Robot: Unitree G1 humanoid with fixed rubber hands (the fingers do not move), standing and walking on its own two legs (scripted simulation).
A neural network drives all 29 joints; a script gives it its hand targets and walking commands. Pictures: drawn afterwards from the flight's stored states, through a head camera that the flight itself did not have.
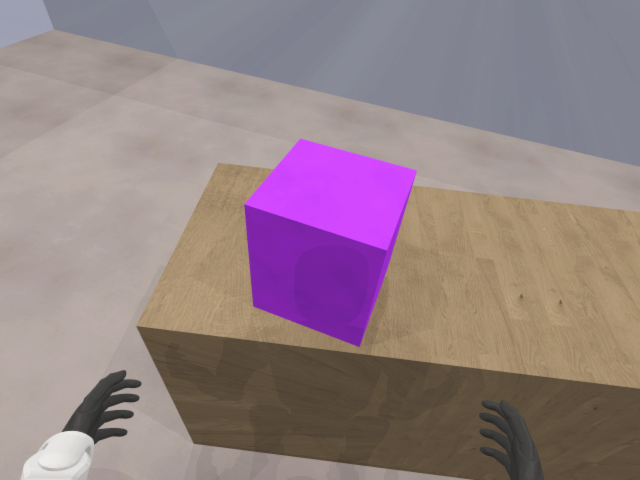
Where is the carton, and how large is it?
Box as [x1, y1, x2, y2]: [244, 139, 416, 346]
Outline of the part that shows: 300,139 244,204 253,306 359,346 389,261 416,170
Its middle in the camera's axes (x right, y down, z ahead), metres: +0.02 +0.00 +0.68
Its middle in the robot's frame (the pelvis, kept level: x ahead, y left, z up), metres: +0.50 +0.01 -0.01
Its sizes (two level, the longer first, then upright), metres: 0.210 0.200 0.250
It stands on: a pedestal, 0.63 m high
